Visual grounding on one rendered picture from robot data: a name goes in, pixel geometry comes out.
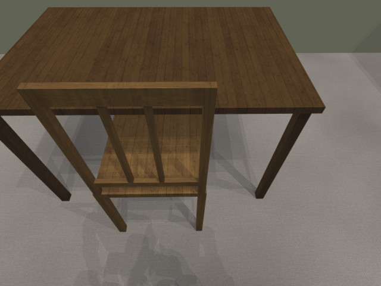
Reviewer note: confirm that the table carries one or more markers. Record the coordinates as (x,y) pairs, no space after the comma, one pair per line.
(243,49)

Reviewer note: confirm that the chair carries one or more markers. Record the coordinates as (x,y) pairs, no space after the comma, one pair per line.
(151,155)

